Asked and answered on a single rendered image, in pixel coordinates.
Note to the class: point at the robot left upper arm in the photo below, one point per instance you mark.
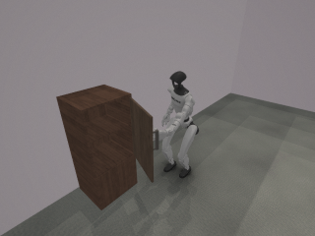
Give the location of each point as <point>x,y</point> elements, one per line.
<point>189,102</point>

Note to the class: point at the robot left forearm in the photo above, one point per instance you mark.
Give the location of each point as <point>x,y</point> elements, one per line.
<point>175,125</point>

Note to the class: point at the right robot hand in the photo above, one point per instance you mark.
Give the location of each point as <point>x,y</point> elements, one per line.
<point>165,118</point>

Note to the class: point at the handle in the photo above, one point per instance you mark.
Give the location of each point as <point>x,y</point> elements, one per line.
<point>156,132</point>

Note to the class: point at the humanoid robot head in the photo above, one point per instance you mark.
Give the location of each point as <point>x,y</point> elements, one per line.
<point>179,77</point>

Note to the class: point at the left robot thigh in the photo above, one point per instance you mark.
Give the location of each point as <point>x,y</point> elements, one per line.
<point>187,140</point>

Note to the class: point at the cupboard door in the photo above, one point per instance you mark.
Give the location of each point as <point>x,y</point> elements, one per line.
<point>142,126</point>

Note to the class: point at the robot right upper arm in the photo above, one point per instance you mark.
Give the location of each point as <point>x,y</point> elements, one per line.
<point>170,88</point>

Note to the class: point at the left robot hand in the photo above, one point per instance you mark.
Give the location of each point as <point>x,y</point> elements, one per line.
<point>161,134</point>

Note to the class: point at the robot right forearm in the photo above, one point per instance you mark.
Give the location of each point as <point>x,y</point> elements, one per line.
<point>170,108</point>

